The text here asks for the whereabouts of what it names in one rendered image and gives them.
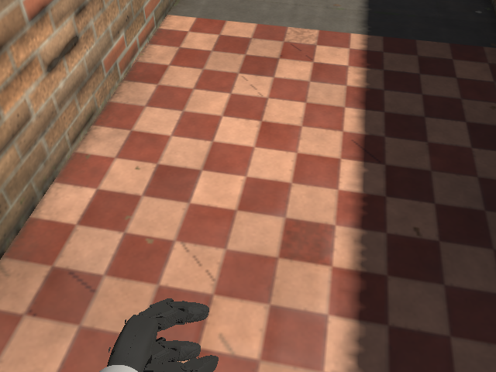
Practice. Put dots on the left robot hand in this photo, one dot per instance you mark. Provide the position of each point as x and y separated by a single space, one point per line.
138 347

